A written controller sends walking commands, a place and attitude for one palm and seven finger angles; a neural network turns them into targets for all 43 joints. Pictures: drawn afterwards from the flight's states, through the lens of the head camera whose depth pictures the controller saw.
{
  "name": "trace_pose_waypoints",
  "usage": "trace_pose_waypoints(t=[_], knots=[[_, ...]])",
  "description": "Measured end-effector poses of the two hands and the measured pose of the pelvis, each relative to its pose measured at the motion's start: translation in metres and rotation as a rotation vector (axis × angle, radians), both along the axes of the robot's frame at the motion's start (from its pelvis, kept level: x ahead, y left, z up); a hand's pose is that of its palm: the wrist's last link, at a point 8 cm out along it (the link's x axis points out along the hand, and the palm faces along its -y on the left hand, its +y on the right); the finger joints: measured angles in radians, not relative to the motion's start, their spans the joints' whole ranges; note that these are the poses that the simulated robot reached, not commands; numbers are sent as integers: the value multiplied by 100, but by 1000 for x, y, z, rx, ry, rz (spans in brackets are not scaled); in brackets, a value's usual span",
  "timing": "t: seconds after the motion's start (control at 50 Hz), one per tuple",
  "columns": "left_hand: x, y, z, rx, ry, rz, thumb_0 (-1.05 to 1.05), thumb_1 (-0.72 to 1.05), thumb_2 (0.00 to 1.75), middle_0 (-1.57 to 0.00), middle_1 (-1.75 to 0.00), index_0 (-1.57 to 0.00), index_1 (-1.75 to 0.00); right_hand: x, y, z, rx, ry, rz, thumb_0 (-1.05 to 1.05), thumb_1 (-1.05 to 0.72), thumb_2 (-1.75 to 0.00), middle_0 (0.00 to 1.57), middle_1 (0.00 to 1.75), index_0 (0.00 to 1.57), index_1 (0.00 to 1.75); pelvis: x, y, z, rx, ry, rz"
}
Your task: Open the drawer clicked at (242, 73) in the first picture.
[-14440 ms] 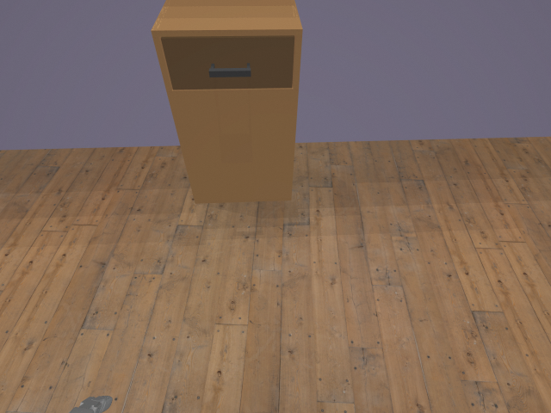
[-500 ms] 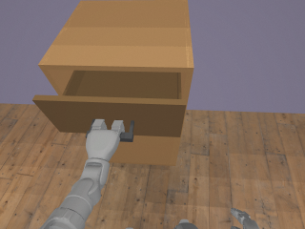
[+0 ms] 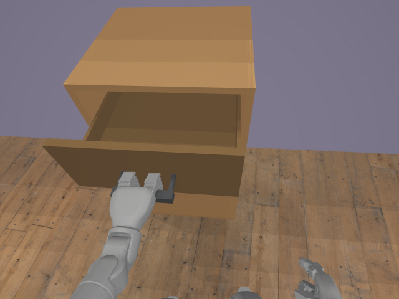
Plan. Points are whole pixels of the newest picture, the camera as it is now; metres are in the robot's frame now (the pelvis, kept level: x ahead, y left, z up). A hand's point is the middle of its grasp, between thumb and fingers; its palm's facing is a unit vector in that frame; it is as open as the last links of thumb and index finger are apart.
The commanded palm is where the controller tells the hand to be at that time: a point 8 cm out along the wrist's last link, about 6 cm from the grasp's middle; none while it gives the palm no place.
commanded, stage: pull the drawer open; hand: left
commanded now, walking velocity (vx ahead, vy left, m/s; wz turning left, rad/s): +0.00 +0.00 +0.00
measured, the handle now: (145, 186) +0.36 +0.15 -0.01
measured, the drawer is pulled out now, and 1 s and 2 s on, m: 0.18 0.29 0.30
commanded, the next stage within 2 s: open the thumb to release the handle in 1.46 s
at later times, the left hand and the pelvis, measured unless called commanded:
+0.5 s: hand (135, 239) +0.25 +0.16 -0.03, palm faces +0.02 -0.10 -0.99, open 5.5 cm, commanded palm +0.21 +0.17 +0.02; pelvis +0.01 +0.00 +0.00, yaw -1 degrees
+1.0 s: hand (129, 264) +0.20 +0.16 -0.03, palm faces +0.01 -0.13 -0.99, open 5.6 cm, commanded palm +0.15 +0.17 +0.02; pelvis +0.01 -0.01 -0.01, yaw -1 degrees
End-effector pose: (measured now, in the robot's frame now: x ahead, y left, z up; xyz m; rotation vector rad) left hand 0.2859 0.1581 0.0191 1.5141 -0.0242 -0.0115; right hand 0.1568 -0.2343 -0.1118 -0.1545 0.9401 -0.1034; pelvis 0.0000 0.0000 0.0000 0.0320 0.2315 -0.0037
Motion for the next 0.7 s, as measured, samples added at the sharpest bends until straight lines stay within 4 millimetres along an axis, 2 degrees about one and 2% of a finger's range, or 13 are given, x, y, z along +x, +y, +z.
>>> trace_pose_waypoints(t=[0.36,0.7], knots=[[-42,2,1,-39,-8,14,2,73,82,-33,-135,-42,-135,26,-1,8,6,-60,31,1,-91,-90,20,30,20,30,8,-3,-2,5,1,-14],[-84,4,0,-50,-17,36,2,72,83,-33,-135,-42,-135,57,18,10,35,-132,113,1,-91,-90,20,30,20,30,9,-6,-8,8,-8,-10]])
